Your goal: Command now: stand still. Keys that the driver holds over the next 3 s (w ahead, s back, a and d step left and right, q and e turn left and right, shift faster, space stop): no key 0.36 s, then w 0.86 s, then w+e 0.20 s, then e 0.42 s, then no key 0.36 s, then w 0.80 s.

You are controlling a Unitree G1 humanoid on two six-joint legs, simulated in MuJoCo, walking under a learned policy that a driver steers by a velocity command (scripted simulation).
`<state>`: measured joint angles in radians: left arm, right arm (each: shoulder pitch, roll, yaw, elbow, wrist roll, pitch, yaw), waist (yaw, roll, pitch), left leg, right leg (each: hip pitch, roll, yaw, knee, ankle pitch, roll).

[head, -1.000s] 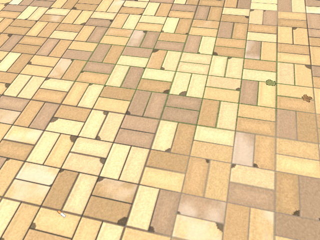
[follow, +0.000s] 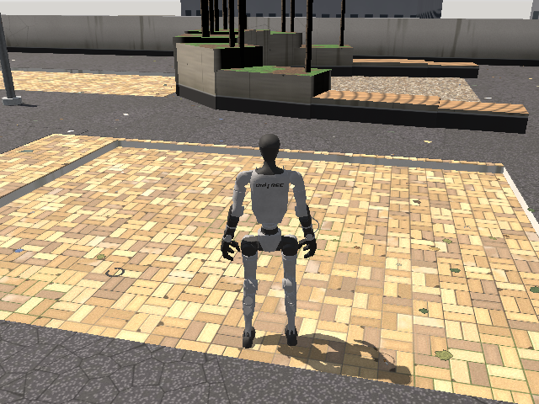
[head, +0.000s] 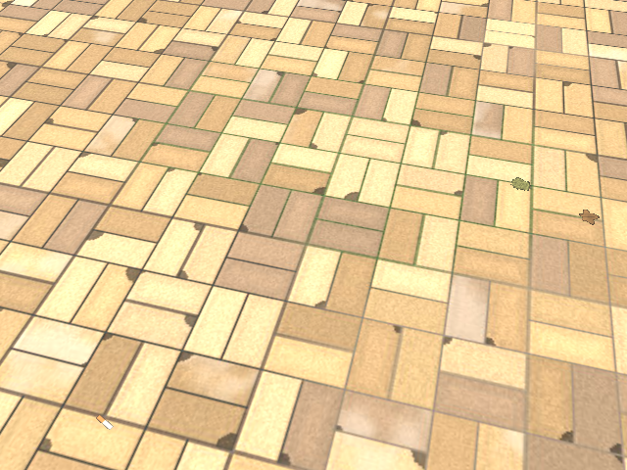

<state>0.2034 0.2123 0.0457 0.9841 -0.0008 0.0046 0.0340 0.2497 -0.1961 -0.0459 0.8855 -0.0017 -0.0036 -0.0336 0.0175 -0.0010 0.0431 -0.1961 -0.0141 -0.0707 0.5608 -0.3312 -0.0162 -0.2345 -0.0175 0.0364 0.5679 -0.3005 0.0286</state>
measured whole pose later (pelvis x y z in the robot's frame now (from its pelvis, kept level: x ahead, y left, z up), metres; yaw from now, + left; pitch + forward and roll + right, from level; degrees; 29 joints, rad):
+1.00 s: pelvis +0.20 +0.00 -0.01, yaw +0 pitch +3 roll +0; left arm 0.55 0.20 0.02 1.09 -0.02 -0.08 0.03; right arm -0.05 -0.23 -0.03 0.79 0.03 -0.10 0.03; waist 0.09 0.01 0.02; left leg -0.61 0.02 0.03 0.60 -0.03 0.05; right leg 0.18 -0.01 0.04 0.18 -0.39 0.00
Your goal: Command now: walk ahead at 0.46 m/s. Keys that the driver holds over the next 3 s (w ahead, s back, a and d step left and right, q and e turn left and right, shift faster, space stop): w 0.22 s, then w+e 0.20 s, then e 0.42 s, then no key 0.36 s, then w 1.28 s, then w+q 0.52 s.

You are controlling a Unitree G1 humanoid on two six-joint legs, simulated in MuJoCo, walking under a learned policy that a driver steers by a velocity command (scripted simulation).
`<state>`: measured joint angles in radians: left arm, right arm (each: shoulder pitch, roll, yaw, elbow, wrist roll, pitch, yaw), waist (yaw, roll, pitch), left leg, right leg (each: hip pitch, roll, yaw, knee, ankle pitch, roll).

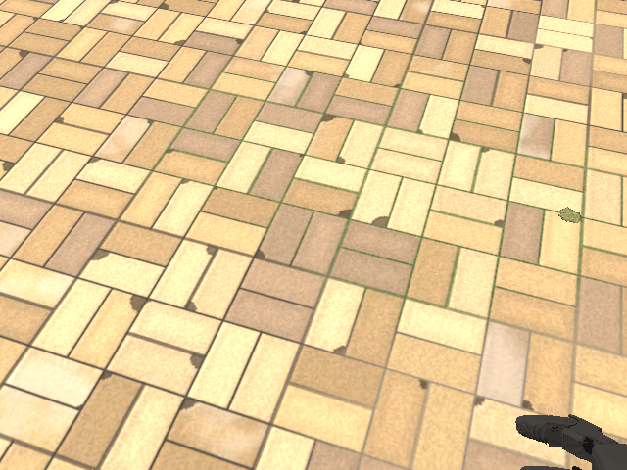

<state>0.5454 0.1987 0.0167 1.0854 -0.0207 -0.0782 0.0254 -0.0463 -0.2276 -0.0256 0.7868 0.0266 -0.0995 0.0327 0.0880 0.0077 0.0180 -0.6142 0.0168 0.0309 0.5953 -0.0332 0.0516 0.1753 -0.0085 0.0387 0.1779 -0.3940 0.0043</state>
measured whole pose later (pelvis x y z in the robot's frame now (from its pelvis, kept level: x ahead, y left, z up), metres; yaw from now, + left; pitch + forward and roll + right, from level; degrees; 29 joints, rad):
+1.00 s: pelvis +0.42 -0.03 +0.01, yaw -20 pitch +4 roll +1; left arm 0.18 0.29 0.06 0.68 0.01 0.01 0.03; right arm 0.13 -0.29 -0.04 0.80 0.00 0.00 -0.05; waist 0.02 0.02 0.01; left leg -0.55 0.03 -0.10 0.81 -0.28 -0.08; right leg -0.39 0.13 0.12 0.47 -0.13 -0.07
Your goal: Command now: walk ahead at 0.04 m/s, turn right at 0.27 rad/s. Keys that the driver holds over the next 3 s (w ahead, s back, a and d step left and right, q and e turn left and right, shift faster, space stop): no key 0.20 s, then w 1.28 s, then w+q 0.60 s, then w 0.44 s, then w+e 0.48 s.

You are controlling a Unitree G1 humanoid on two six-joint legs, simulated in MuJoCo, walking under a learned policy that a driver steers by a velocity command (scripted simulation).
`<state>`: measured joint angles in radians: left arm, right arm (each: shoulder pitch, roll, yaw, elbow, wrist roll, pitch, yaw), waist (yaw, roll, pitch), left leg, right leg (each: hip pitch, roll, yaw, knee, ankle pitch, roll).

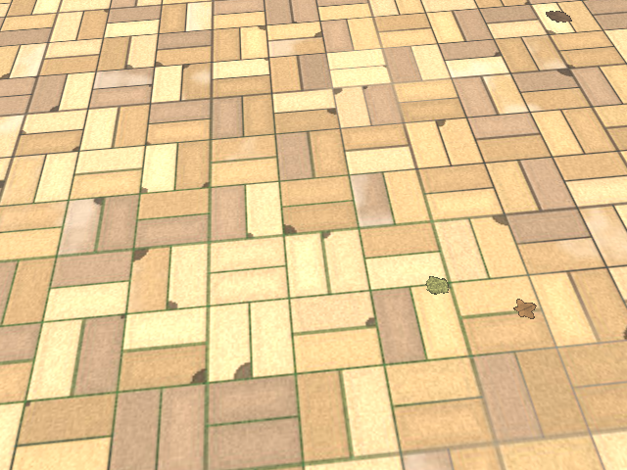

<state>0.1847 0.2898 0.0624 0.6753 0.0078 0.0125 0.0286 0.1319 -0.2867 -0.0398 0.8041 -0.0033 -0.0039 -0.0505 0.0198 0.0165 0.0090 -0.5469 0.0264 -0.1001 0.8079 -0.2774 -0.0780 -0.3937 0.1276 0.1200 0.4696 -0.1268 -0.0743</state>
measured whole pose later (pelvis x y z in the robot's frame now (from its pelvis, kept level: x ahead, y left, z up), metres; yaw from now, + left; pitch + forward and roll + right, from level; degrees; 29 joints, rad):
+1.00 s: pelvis +0.28 +0.10 +0.01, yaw -2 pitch +1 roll +0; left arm 0.22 0.30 0.06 0.71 -0.01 -0.06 0.01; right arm 0.34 -0.26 -0.04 0.82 -0.01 -0.09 0.03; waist -0.04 -0.04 0.00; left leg -0.15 -0.06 0.05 0.31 -0.18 0.08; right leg -0.66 -0.12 0.04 1.01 -0.13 0.00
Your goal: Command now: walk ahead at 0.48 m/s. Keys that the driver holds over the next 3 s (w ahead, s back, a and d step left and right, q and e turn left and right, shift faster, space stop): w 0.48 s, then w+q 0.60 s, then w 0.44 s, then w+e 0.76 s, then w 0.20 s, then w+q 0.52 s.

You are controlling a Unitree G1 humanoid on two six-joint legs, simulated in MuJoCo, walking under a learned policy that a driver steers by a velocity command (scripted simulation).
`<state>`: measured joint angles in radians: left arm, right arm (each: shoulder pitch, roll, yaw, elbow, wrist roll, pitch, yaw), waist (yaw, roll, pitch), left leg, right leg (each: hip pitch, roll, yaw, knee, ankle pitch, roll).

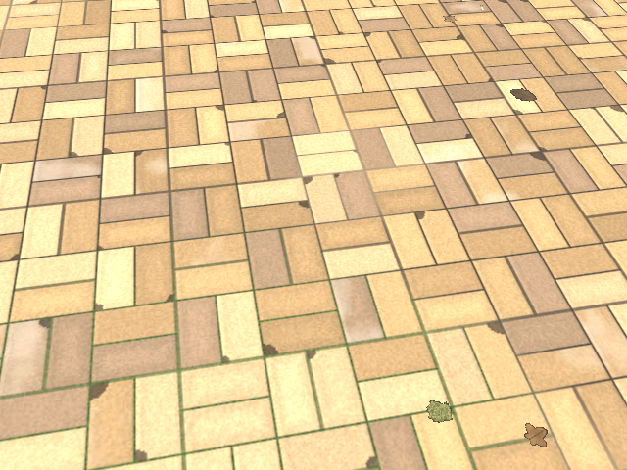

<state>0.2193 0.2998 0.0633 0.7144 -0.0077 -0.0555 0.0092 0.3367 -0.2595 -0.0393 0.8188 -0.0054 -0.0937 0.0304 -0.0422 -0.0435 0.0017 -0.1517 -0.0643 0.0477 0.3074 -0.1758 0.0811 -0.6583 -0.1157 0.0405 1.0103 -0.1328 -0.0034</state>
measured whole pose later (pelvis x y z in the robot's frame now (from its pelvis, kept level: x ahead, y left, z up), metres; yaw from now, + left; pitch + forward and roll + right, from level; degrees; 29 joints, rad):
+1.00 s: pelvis +0.56 +0.02 -0.01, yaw +14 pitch +2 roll +0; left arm 0.21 0.29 0.04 0.77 0.00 -0.11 0.00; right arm 0.23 -0.29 -0.07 0.70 0.01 -0.06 0.03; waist -0.01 -0.02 0.05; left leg -0.37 -0.10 -0.01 0.50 -0.16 0.10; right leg -0.43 -0.04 0.04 1.18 -0.38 0.00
